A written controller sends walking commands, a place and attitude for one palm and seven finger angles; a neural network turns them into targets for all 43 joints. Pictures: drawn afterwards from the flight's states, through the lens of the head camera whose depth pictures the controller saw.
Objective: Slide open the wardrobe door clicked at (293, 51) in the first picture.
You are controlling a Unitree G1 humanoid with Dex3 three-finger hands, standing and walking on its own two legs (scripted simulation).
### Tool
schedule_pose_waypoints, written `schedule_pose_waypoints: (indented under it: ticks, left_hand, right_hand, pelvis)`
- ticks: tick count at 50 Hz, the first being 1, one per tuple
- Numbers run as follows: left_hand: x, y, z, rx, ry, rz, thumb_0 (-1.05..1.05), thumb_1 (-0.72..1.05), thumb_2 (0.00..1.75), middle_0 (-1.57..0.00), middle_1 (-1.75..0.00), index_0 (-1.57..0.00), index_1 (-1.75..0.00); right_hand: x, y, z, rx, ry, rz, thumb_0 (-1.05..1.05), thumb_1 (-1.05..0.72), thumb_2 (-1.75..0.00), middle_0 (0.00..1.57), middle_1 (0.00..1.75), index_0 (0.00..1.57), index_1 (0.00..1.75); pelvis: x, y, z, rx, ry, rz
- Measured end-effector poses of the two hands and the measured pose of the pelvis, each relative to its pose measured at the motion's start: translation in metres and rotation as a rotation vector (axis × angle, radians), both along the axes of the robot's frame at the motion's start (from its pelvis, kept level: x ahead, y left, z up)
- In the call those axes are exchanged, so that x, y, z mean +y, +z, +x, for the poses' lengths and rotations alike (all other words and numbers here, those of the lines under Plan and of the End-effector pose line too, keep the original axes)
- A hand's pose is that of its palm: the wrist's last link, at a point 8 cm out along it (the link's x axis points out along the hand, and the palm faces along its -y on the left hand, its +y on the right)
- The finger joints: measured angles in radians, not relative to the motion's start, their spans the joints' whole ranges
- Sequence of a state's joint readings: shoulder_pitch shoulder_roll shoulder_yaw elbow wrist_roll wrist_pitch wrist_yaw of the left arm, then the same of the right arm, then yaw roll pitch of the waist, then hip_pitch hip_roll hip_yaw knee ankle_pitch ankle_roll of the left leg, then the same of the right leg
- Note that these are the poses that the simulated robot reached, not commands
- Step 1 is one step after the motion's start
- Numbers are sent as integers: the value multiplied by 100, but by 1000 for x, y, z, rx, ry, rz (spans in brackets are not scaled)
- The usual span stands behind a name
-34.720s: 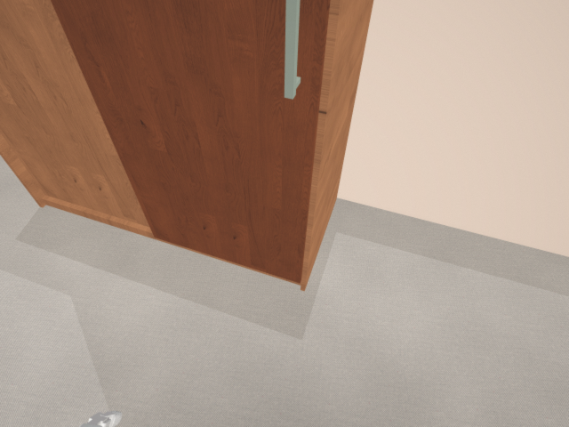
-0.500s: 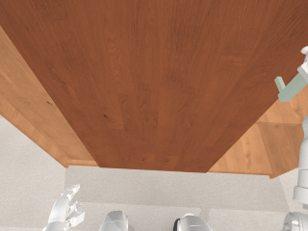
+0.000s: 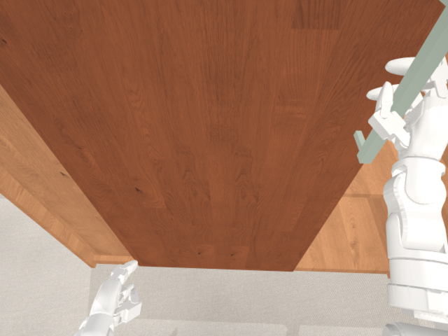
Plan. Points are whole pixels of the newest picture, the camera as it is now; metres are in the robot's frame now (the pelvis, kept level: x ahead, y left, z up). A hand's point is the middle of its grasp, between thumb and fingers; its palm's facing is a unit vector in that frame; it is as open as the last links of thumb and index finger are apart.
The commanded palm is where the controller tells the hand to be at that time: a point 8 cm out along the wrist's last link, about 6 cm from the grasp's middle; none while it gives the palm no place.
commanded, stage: stop walking and hold the door there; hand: right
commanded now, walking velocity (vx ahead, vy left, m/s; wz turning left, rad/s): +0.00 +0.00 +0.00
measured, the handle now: (396, 90) +0.41 -0.24 +0.23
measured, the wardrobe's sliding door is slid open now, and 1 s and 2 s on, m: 0.43 0.43 0.43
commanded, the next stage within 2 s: loosen the grip on the handle in 0.24 s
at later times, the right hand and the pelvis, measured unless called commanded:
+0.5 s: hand (392, 115) +0.37 -0.22 +0.22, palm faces +0.31 +0.95 -0.05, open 7.4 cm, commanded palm +0.34 -0.24 +0.20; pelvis -0.01 +0.01 +0.00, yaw -1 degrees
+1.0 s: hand (386, 119) +0.37 -0.21 +0.22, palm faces +0.30 +0.95 -0.09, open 14.7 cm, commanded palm +0.33 -0.26 +0.20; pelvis -0.02 +0.01 -0.01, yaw +1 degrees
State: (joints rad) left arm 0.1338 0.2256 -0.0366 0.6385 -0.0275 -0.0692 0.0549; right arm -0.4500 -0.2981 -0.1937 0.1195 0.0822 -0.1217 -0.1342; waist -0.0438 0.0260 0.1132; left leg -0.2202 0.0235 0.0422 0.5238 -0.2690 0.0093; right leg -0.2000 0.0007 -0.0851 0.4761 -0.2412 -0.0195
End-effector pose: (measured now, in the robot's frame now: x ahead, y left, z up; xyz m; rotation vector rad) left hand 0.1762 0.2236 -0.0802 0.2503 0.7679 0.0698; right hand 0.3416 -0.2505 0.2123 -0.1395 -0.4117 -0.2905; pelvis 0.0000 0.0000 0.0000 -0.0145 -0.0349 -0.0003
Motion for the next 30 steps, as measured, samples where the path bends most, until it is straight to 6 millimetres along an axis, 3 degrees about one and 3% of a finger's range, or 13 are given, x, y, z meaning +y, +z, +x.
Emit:
schedule_pose_waypoints:
  ticks: [9,17,20,24,30]
  left_hand:
    - [-13,-4,-4,10,15,-46,1,90,90,-20,-30,-20,-30]
    - [-6,-12,-22,61,58,-42,1,90,90,-20,-30,-20,-30]
    - [1,-10,-31,50,44,-35,1,90,90,-20,-30,-20,-30]
    - [14,-5,-44,-17,27,-36,1,90,90,-20,-30,-20,-30]
    - [40,-7,-74,-33,66,-21,1,90,90,-20,-30,-20,-30]
  right_hand:
    - [2,1,-2,24,-7,-6,-7,-79,-81,46,140,23,140]
    - [1,2,-3,39,-14,-25,-8,-78,-80,46,140,24,140]
    - [-10,7,6,76,-4,-95,-9,-65,-78,46,142,27,140]
    - [-14,8,-9,77,9,48,-5,-49,-74,47,144,34,140]
    - [-5,6,-14,75,-75,38,-1,-14,-56,46,142,22,129]
  pelvis:
    - [-1,2,2,14,10,17]
    - [-1,3,3,20,13,18]
    - [3,3,-4,34,8,10]
    - [7,2,-12,24,-10,2]
    - [17,-4,-29,20,-15,6]
